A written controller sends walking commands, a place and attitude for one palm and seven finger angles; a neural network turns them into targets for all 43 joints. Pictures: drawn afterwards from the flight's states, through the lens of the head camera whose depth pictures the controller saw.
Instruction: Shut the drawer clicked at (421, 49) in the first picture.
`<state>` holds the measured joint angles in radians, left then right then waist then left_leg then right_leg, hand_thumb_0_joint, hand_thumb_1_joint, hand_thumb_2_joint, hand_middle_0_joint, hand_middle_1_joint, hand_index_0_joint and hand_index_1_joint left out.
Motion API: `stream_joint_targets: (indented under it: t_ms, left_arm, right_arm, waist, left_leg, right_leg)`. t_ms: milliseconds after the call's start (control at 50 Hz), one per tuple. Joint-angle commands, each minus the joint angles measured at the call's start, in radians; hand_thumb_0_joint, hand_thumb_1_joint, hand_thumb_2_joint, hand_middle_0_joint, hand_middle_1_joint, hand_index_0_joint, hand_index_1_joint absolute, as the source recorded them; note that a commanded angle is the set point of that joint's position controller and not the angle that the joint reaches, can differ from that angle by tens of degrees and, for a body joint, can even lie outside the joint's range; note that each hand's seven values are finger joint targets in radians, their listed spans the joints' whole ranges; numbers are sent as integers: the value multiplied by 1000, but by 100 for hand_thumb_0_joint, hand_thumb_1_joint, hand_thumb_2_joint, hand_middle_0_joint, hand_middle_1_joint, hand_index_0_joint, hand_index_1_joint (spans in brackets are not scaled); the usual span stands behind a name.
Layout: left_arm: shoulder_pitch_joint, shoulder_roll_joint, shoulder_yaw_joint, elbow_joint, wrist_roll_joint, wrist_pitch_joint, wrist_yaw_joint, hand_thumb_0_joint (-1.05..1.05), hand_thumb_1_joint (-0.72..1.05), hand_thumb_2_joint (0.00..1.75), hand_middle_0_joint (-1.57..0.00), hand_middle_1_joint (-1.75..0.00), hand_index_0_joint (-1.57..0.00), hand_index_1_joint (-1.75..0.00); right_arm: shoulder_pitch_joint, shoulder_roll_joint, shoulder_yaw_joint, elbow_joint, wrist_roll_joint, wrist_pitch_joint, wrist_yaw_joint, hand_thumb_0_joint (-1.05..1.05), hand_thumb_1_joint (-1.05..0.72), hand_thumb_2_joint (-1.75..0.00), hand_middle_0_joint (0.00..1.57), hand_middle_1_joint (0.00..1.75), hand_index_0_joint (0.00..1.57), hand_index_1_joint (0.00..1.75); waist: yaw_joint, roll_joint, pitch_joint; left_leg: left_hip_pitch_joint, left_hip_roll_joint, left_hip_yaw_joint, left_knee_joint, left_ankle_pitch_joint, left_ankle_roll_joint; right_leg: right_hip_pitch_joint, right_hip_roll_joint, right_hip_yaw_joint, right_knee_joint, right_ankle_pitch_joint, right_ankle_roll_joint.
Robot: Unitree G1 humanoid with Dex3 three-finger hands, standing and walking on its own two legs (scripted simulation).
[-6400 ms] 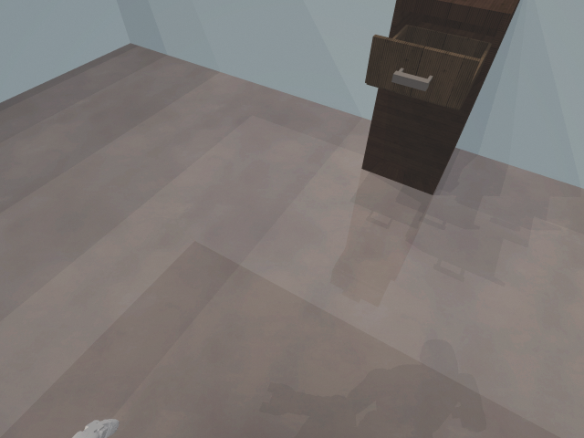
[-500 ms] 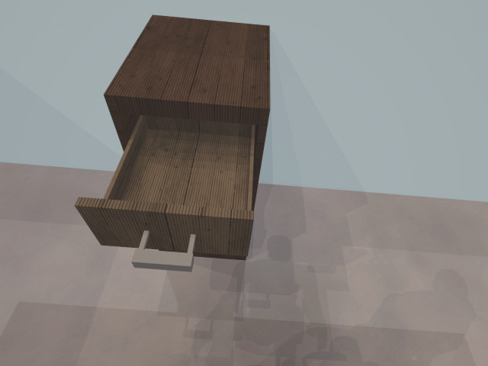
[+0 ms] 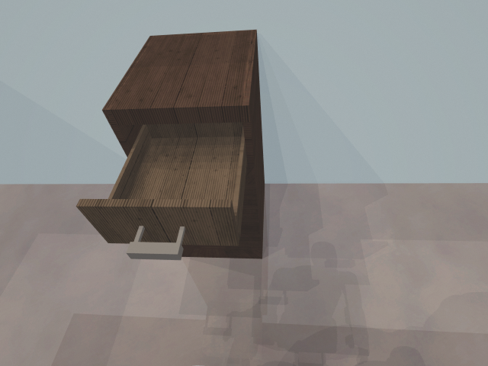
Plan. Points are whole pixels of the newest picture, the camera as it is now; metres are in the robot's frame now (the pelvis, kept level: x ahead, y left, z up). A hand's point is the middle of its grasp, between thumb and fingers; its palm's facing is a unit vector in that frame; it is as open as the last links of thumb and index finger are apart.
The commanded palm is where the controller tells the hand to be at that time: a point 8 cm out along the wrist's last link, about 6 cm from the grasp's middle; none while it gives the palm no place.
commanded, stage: come to a stop and stand still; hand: left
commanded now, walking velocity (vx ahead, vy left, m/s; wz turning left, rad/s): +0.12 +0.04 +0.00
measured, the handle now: (158, 240) +0.37 +0.24 -0.09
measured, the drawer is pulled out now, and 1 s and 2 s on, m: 0.27 0.27 0.27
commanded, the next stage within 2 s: look again from close up in 0.42 s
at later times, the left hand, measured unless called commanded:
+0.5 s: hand out of the picture -0.02 +0.21 -0.18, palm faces +0.02 -0.99 -0.15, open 7.4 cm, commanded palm none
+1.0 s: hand out of the picture +0.05 +0.20 -0.17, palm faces +0.02 -0.97 -0.25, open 7.3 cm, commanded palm none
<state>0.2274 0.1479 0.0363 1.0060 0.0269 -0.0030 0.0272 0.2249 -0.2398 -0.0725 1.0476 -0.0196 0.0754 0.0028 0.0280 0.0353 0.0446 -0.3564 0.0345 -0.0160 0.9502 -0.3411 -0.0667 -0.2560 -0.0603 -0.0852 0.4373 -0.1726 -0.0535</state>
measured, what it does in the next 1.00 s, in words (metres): steps on the spot: left foot, then right foot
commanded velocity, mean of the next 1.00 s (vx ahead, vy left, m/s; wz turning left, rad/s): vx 0.03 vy -0.05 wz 0.00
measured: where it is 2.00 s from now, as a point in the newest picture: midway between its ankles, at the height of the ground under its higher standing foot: outside the picture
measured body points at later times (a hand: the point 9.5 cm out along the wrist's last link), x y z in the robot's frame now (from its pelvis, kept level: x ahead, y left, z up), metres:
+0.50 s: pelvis +0.00 +0.04 +0.00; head +0.02 +0.05 +0.45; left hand -0.02 +0.26 -0.17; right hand -0.06 -0.15 -0.16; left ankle -0.05 +0.16 -0.75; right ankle -0.01 -0.07 -0.72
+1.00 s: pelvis +0.01 +0.01 -0.01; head +0.02 -0.01 +0.44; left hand +0.05 +0.25 -0.15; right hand +0.02 -0.21 -0.18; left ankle -0.05 +0.16 -0.75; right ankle +0.00 -0.08 -0.75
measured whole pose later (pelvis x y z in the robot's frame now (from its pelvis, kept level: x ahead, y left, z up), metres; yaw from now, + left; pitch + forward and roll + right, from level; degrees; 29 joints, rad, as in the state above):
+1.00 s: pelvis +0.01 +0.01 -0.01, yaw +0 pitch -1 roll +1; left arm 0.23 0.15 0.00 1.09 0.01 -0.03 0.04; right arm 0.28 -0.17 0.00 1.09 -0.01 -0.01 -0.04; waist -0.01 0.05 0.03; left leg -0.08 0.03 0.02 0.45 -0.34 -0.04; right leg -0.21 0.00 -0.05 0.54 -0.31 -0.04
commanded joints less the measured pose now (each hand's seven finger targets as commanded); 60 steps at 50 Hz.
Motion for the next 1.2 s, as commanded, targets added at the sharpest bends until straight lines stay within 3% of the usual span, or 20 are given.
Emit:
stream_joint_targets:
  t_ms: [0,80,140,160,180,200,220,280,440,480,500,520,540,560,580,620,640,700,1120,1180]
  left_arm:
    - [52,217,52,-34,5,-4,5,0,90,90,-20,-30,-20,-30]
    - [56,223,52,-5,7,-1,3,0,90,90,-20,-30,-20,-30]
    - [20,183,40,24,-8,10,3,0,90,90,-20,-30,-20,-30]
    - [34,136,27,31,-15,13,0,0,90,90,-20,-30,-20,-30]
    - [69,78,15,29,-20,15,-8,0,90,90,-20,-30,-20,-30]
    - [67,54,12,19,-16,13,-11,0,90,90,-20,-30,-20,-30]
    - [37,67,13,40,5,22,-10,0,90,90,-20,-30,-20,-30]
    - [115,79,20,85,3,16,-24,0,90,90,-20,-30,-20,-30]
    - [22,37,0,69,-16,2,-13,0,90,90,-20,-30,-20,-30]
    - [62,38,2,85,-20,-4,-10,0,90,90,-20,-30,-20,-30]
    - [180,76,-8,167,-7,-24,33,0,90,90,-20,-30,-20,-30]
    - [214,113,-7,128,-11,-34,23,0,90,90,-20,-30,-20,-30]
    - [148,123,-17,113,-5,-34,19,0,90,90,-20,-30,-20,-30]
    - [130,113,-15,90,0,-35,20,0,90,90,-20,-30,-20,-30]
    - [124,111,-13,99,-8,-55,24,0,90,90,-20,-30,-20,-30]
    - [114,91,-18,95,-20,-54,27,0,90,90,-20,-30,-20,-30]
    - [107,93,-19,94,-22,-49,25,0,90,90,-20,-30,-20,-30]
    - [94,88,-21,92,-20,-39,23,0,90,90,-20,-30,-20,-30]
    - [73,125,-11,66,-21,-30,9,0,90,90,-20,-30,-20,-30]
    - [96,135,-4,69,-14,-27,5,0,90,90,-20,-30,-20,-30]
  right_arm:
    - [37,-32,5,-53,-2,-24,3,0,-90,-90,20,30,20,30]
    - [71,-3,20,-41,4,-46,-2,0,-90,-90,20,30,20,30]
    - [220,17,36,22,4,-68,-18,0,-90,-90,20,30,20,30]
    - [238,-8,36,30,-2,-78,-25,0,-90,-90,20,30,20,30]
    - [223,-67,25,19,-11,-83,-30,0,-90,-90,20,30,20,30]
    - [159,-120,23,-13,-14,-76,-39,0,-90,-90,20,30,20,30]
    - [104,-93,30,-9,-11,-81,-37,0,-90,-90,20,30,20,30]
    - [78,-32,50,6,1,-98,-50,0,-90,-90,20,30,20,30]
    - [218,-19,37,91,-6,-107,-70,0,-90,-90,20,30,20,30]
    - [204,-16,32,102,0,-102,-67,0,-90,-90,20,30,20,30]
    - [79,-54,27,51,19,-115,-45,0,-90,-90,20,30,20,30]
    - [77,57,48,-11,6,-108,-34,0,-90,-90,20,30,20,30]
    - [155,89,54,-8,3,-103,-30,0,-90,-90,20,30,20,30]
    - [175,109,55,-5,1,-107,-24,0,-90,-90,20,30,20,30]
    - [235,114,63,19,5,-107,-25,0,-90,-90,20,30,20,30]
    - [228,67,59,32,12,-111,-34,0,-90,-90,20,30,20,30]
    - [214,65,59,34,11,-109,-38,0,-90,-90,20,30,20,30]
    - [205,50,64,30,7,-100,-45,0,-90,-90,20,30,20,30]
    - [150,10,77,50,5,-93,-38,0,-90,-90,20,30,20,30]
    - [170,15,76,61,-1,-88,-34,0,-90,-90,20,30,20,30]
  waist:
    - [12,-233,-14]
    - [10,-209,-34]
    - [-57,-156,-48]
    - [-58,-37,-25]
    - [-48,140,11]
    - [-28,178,72]
    - [-34,226,125]
    - [4,121,121]
    - [-63,130,-5]
    - [-43,117,-22]
    - [27,108,-36]
    - [17,-84,9]
    - [-41,-147,-3]
    - [-53,-86,-50]
    - [-76,-192,-176]
    - [-66,-85,-154]
    - [-59,8,-104]
    - [-51,0,20]
    - [-39,-48,30]
    - [-31,-59,27]
  left_leg:
    - [-18,6,32,-138,-42,16]
    - [102,-15,68,-336,-76,39]
    - [349,-27,87,-621,57,59]
    - [332,45,-9,-712,-28,79]
    - [242,208,-223,-825,-232,128]
    - [90,302,-325,-892,-350,181]
    - [-21,289,-334,-940,-400,178]
    - [83,201,-180,-868,-104,164]
    - [346,226,-96,-622,760,217]
    - [305,197,-92,-580,708,193]
    - [141,179,-6,-358,594,112]
    - [18,40,36,-347,54,83]
    - [33,3,59,-332,-83,73]
    - [98,-14,61,-371,-11,70]
    - [131,4,52,-405,77,68]
    - [159,34,28,-445,196,74]
    - [165,46,22,-457,255,72]
    - [138,67,4,-472,355,78]
    - [182,48,2,-583,171,73]
    - [159,24,29,-549,4,80]
  right_leg:
    - [43,-225,294,-289,-287,-72]
    - [16,-209,290,-303,-307,-80]
    - [-126,-121,209,-230,-368,-5]
    - [-166,-57,160,-117,-357,25]
    - [-194,24,71,72,-266,50]
    - [-202,54,6,198,-259,61]
    - [-155,35,65,295,-235,60]
    - [-223,37,89,453,-142,70]
    - [-164,22,45,235,-239,82]
    - [-47,35,29,78,-133,71]
    - [58,-54,132,17,101,29]
    - [47,-93,236,-97,49,6]
    - [3,-157,265,-129,-130,-46]
    - [20,-120,223,-44,100,-53]
    - [139,-98,195,27,322,-52]
    - [164,-84,166,86,458,-27]
    - [129,-71,155,88,435,-16]
    - [78,-44,131,80,369,-6]
    - [84,-51,156,-48,112,-1]
    - [80,-56,186,-71,-137,-21]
